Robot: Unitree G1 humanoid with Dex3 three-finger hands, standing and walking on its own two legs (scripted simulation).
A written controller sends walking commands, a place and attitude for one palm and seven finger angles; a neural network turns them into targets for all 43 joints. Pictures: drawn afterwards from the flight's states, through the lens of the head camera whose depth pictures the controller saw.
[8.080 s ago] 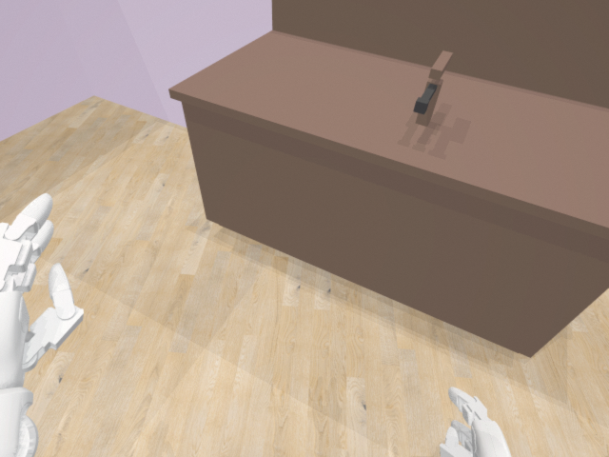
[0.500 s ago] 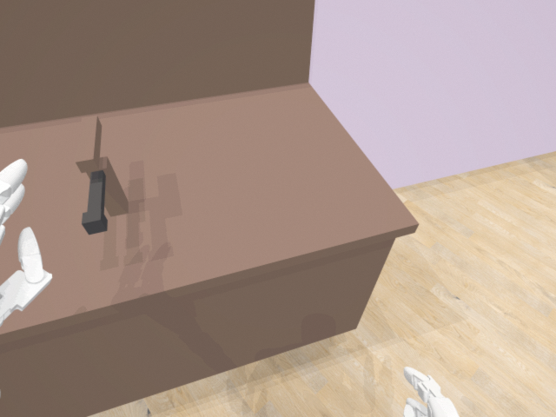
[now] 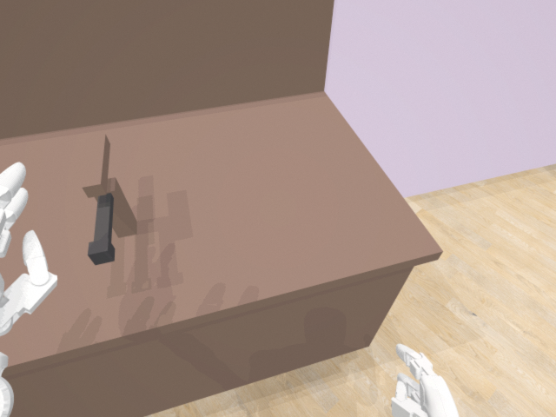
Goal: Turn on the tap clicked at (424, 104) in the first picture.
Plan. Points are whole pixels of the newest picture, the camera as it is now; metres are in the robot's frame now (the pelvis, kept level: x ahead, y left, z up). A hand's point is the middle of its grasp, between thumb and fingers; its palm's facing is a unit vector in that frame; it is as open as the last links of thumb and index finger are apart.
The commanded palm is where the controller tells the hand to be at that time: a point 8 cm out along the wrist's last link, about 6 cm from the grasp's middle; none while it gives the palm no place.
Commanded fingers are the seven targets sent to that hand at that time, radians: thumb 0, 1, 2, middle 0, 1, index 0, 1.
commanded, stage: come to a stop and stand still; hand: left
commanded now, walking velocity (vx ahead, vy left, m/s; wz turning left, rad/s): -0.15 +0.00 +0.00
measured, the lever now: (101, 251) +0.33 +0.30 +0.05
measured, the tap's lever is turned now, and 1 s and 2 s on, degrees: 0 0 0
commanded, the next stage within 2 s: look again from close up in 1.40 s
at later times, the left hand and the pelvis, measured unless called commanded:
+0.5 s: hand (23, 308) +0.19 +0.28 +0.15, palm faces +0.31 -0.87 -0.38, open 7.4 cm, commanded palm +0.14 +0.32 +0.18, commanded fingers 0.00 0.90 0.90 -0.20 -0.30 -0.20 -0.30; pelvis -0.03 +0.04 +0.00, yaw -1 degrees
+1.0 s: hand (3, 289) +0.21 +0.32 +0.15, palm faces +0.40 -0.85 -0.35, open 7.4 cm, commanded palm +0.15 +0.34 +0.18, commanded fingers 0.00 0.90 0.90 -0.20 -0.30 -0.20 -0.30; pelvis -0.01 +0.05 +0.01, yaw +1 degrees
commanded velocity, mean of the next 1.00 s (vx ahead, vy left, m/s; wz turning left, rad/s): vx -0.02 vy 0.00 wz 0.00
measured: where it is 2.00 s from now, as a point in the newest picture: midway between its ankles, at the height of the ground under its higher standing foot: outside the picture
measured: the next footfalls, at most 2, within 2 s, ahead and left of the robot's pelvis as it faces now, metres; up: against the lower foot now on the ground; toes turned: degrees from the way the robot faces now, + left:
none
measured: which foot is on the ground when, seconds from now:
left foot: down 0.00-1.00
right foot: down 0.00-1.00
